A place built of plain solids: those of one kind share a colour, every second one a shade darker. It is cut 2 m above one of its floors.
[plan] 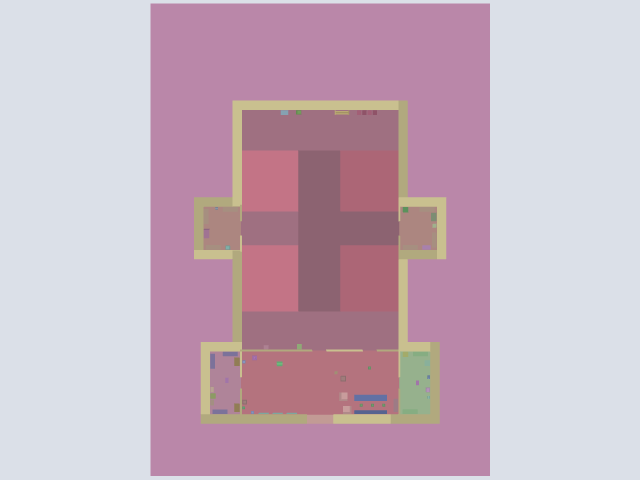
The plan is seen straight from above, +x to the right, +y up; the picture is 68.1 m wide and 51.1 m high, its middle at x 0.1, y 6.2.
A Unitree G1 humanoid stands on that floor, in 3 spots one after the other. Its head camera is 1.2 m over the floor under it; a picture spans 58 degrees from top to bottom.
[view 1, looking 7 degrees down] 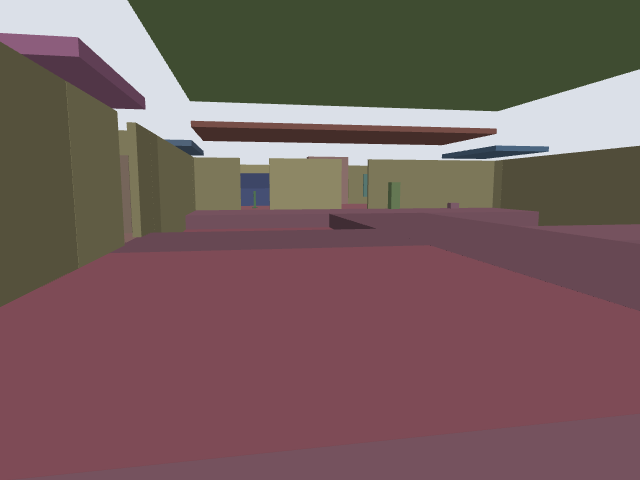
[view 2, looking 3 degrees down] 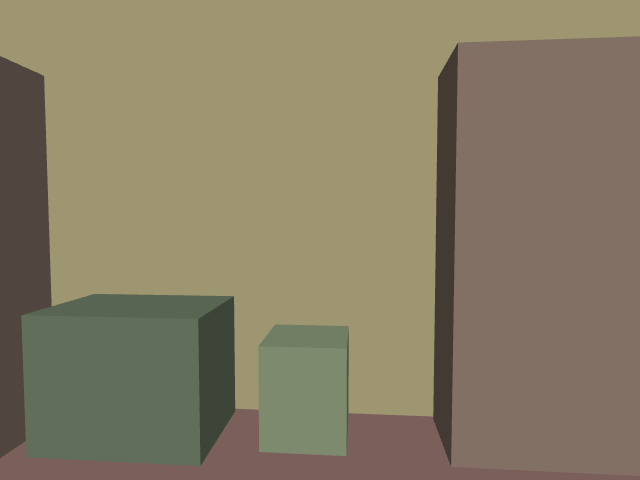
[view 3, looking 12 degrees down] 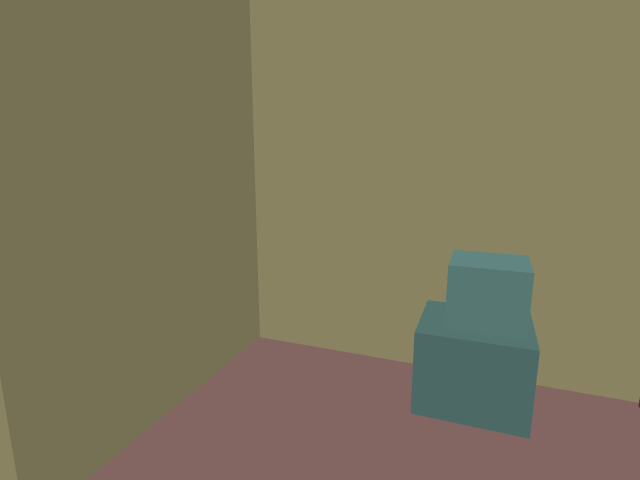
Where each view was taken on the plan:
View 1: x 6.02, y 17.59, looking -100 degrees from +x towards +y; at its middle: floor_gang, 9.84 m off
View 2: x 9.95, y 7.44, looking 5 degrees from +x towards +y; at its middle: wall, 2.62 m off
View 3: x -9.71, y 7.44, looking -69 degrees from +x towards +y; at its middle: wall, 2.52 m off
